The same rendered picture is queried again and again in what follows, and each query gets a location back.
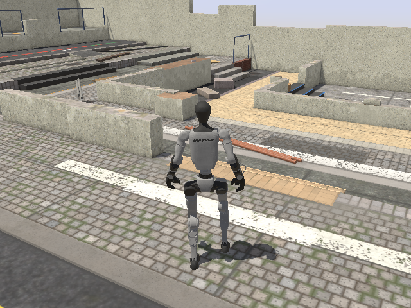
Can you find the robot left upper arm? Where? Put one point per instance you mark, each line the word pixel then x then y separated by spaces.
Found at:
pixel 179 149

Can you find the right robot thigh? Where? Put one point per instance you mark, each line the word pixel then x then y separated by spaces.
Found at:
pixel 221 187

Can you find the robot right upper arm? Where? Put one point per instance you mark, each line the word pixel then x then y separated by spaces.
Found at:
pixel 227 144

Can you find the right robot hand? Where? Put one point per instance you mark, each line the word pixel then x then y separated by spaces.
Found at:
pixel 237 182

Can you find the right robot shin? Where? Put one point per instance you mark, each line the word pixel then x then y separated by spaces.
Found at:
pixel 224 222

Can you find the left robot hand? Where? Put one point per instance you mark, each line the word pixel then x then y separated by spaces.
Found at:
pixel 174 180

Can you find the robot right forearm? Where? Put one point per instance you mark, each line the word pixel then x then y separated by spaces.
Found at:
pixel 236 169

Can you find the robot left forearm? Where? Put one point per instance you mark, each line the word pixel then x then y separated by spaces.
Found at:
pixel 172 169

